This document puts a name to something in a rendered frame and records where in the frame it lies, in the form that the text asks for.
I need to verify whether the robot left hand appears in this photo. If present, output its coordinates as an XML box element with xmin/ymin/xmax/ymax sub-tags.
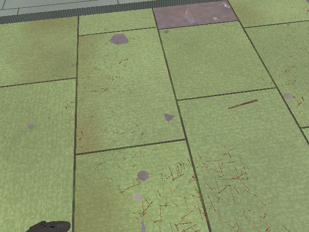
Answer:
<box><xmin>26</xmin><ymin>220</ymin><xmax>70</xmax><ymax>232</ymax></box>

